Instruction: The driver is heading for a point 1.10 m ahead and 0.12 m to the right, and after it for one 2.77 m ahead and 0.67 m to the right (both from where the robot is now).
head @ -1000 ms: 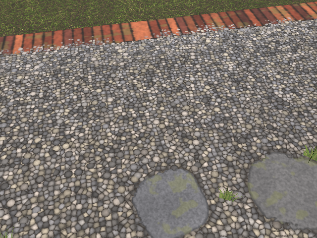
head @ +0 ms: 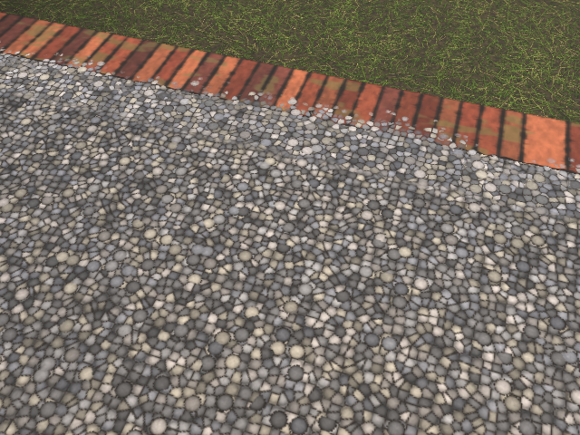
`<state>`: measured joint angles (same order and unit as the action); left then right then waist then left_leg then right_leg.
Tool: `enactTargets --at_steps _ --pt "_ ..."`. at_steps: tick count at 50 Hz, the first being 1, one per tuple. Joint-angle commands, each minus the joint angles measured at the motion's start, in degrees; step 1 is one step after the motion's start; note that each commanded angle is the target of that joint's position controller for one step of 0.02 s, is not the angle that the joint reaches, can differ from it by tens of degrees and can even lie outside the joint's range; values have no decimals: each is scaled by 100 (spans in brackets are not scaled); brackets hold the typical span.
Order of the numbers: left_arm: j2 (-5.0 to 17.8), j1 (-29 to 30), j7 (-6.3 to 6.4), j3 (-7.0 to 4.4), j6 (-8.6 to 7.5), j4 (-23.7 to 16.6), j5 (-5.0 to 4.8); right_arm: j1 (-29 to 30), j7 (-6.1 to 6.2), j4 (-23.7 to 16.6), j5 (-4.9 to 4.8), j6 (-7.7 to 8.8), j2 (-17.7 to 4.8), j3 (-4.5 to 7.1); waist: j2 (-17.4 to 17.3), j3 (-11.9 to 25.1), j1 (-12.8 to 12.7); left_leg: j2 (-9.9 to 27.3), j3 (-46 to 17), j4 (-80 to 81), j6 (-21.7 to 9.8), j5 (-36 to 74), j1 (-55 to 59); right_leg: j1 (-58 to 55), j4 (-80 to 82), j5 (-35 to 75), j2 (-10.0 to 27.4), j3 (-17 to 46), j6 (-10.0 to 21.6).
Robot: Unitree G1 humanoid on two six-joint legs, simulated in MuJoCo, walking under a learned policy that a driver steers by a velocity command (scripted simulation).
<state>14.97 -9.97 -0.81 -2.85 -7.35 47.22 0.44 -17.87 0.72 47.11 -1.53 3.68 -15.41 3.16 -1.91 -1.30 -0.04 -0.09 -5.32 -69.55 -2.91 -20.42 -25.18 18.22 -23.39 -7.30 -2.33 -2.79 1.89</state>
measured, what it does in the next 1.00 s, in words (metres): walks ahead: left foot, then right foot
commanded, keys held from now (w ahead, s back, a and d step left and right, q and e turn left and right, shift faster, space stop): w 1.00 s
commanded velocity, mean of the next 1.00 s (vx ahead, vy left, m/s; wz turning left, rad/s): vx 0.50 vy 0.00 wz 0.08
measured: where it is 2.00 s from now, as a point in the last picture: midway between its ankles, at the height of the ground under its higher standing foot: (284, 233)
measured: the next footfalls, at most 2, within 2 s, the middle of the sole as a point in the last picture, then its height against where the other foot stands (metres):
left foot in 0.34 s outside the picture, level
right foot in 0.92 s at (325, 348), level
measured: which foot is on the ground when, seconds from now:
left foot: up 0.00-0.32, down 0.34-0.92, up 0.94-1.00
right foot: down 0.00-0.34, up 0.36-0.90, down 0.92-1.00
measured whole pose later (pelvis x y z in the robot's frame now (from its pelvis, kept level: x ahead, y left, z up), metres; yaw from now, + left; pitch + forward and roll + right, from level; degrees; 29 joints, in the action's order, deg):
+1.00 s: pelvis +0.55 +0.04 -0.01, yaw +3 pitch +2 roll +0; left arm 14.6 -4.9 -2.4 -2.4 -5.7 45.7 -0.4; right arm -21.7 0.1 52.2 -1.4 4.6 -15.1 2.4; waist -0.7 -1.7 1.7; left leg 0.0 -3.0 -62.5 -1.9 -26.0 -13.9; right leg 25.7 -31.9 -8.8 -1.2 -3.5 3.8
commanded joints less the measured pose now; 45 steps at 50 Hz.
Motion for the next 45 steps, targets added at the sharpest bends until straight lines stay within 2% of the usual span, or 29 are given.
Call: enactTargets --at_steps 1,3,5,9,11,13,14,15,16,17,18,19,20,21,22,23,24,26,29,35,38,40,42,43,44,45 --pt "431 -272 -45 -96 -69 -60 -4 -226 -27 -376 -6 37 -136 43 553 241 62 594 -149 242 -18 276 -990 -936 1458 152 1539 1672 1129" --pt "619 -381 -50 -146 -99 54 -66 129 -30 -556 73 24 -80 -8 483 70 58 720 -32 854 44 484 -1231 -852 1651 536 1615 1434 1255" --pt "790 -472 -27 -188 -67 108 -81 502 -57 -705 136 67 -87 -54 403 46 -10 805 85 1534 104 1036 -1341 -915 1724 757 1606 1178 1259" --pt "951 -743 -5 -192 41 222 -159 1284 -149 -905 86 147 -92 -114 507 -50 -275 596 451 2912 146 2015 -886 -867 1611 870 1347 583 992" --pt "1010 -1004 -10 -188 93 333 -201 1625 -190 -1043 45 154 -156 -110 579 -101 -396 515 513 3273 131 2054 -797 -1092 1511 704 1462 613 926" --pt "1059 -1115 -6 -189 157 416 -226 1826 -234 -1177 21 166 -264 -82 635 -156 -387 454 516 3560 14 1789 -776 -1423 1351 624 1652 693 836" --pt "1096 -1117 0 -197 192 440 -233 1829 -253 -1213 25 177 -325 -61 665 -147 -331 402 554 3693 -63 1607 -665 -1555 1217 706 1727 717 787" --pt "1137 -1061 9 -201 231 449 -236 1653 -263 -1191 37 187 -401 -20 687 -63 -169 304 641 3865 -147 1509 -324 -1613 965 1041 1743 683 714" --pt "1131 -984 22 -185 264 441 -230 1181 -252 -1060 71 191 -542 71 655 194 129 122 794 4044 -253 1475 393 -1570 364 1851 1585 500 589" --pt "970 -1006 38 -123 278 426 -184 261 -208 -781 89 182 -828 232 507 734 522 84 773 4072 -422 1484 1634 -1221 -778 2333 1279 216 418" --pt "654 -1011 58 20 251 225 -13 -848 -129 -607 147 144 -1371 389 -409 1596 888 1347 -725 4089 -835 1589 3286 -9 -2830 788 888 -129 149" --pt "46 -1629 27 184 120 180 -85 -967 -175 -556 167 125 -1687 414 -1782 2106 468 2317 -3348 4973 -1636 447 4602 2025 -4516 -2440 -14 224 -70" --pt "732 -1312 3 25 27 231 -224 -860 -206 -593 122 158 -1094 272 -990 1744 606 2213 -3440 5247 -1452 53 4284 2646 -5153 -2437 317 827 33" --pt "906 -858 -12 -36 -14 74 -299 -442 -215 -656 101 186 -864 190 -713 1092 496 2037 -2588 5269 -1245 495 3635 2858 -5132 -1855 584 749 137" --pt "824 -646 22 -29 4 52 -235 -11 -237 -724 114 193 -723 140 -244 791 308 1785 -1934 5362 -1135 1183 2921 2587 -4882 -1336 833 655 116" --pt "759 -558 39 -51 46 38 -138 257 -264 -752 142 200 -582 110 -145 550 149 1564 -1476 5539 -1086 1610 2376 2355 -4555 -1016 980 657 81" --pt "674 -641 29 -56 116 49 -121 357 -278 -737 181 230 -488 88 -253 510 -8 1421 -1176 5702 -1028 1915 2039 2006 -4370 -795 1098 700 68" --pt "493 -742 37 -41 250 88 -125 345 -277 -630 157 304 -506 108 -247 438 -150 1300 -779 5958 -1108 2309 1747 1811 -4123 -568 1089 641 -15" --pt "436 -232 61 -46 319 -96 -60 50 -197 -412 149 317 -641 157 -67 148 -82 1270 -419 6145 -1134 2711 1796 2289 -3397 68 1089 626 -150" --pt "263 927 -41 22 237 -423 -88 -455 -69 -70 104 222 -772 163 -111 -155 299 1092 114 6279 -868 2334 2056 2198 -1500 1455 830 370 -137" --pt "271 1412 -124 43 194 -621 -127 -769 -52 150 83 159 -809 169 -122 -321 466 1269 101 6128 -859 2288 2537 2303 -1036 1318 724 314 -61" --pt "299 1610 -199 48 155 -749 -146 -846 -27 257 68 103 -834 183 -157 -388 465 1432 57 5926 -820 2465 2895 2385 -823 995 686 320 55" --pt "374 1555 -261 31 119 -789 -145 -785 -1 307 53 54 -891 207 -231 -314 348 1530 52 5657 -733 2941 3126 2133 -654 592 596 254 201" --pt "461 1355 -268 -6 107 -752 -138 -699 7 305 56 32 -941 219 -309 -167 213 1515 85 5420 -671 3605 3160 1720 -607 399 470 147 283" --pt "589 934 -250 -78 103 -646 -125 -587 14 293 62 4 -996 229 -398 121 -39 1421 184 4939 -596 4613 3133 1026 -551 309 262 -37 390" --pt "819 48 -205 -214 109 -371 -114 -498 22 270 83 -31 -924 193 -333 651 -468 1136 403 3941 -454 5234 2863 -189 -477 455 100 -159 556"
